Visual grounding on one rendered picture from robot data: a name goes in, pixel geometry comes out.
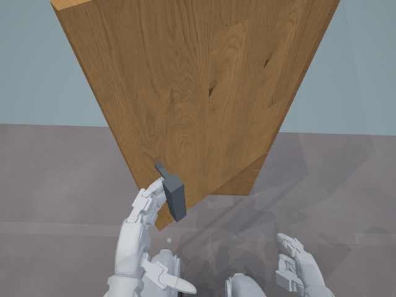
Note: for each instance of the robot left thigh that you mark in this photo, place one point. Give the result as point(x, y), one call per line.
point(173, 265)

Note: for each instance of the handle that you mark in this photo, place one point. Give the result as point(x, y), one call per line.
point(174, 191)

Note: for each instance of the robot thigh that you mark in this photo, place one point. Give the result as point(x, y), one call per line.
point(173, 265)
point(242, 286)

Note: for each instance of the robot right forearm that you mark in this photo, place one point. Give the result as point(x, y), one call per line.
point(317, 291)

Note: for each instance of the robot left forearm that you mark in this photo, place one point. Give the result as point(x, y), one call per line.
point(124, 286)

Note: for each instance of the robot right thigh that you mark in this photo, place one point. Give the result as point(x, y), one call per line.
point(242, 286)

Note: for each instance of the right robot hand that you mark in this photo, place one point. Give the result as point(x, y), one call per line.
point(296, 275)

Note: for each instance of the cupboard door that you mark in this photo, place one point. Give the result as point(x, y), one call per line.
point(198, 85)

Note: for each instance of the left robot hand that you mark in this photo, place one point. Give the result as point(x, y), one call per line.
point(130, 258)

